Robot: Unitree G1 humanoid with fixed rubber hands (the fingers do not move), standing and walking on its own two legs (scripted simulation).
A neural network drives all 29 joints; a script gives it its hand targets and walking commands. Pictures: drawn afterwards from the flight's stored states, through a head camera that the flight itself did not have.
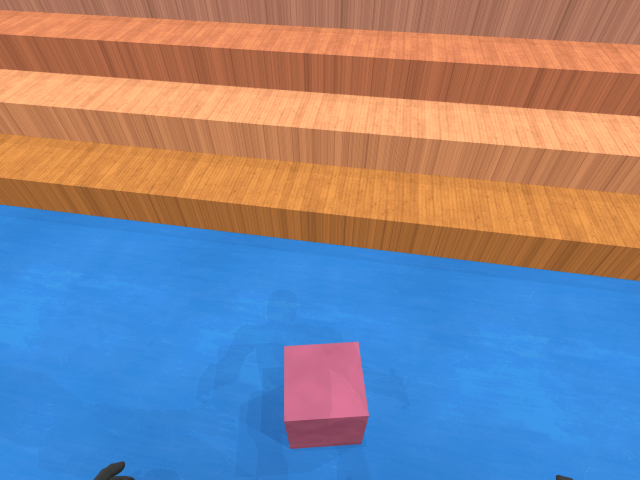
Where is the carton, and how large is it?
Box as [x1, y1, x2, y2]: [284, 342, 368, 448]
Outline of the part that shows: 358,342 284,346 284,422 290,448 361,443 368,413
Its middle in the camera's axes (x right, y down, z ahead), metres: +0.01 +0.46 +1.11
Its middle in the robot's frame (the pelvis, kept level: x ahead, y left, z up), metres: +0.47 +0.02 -0.66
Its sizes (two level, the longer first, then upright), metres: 0.210 0.200 0.250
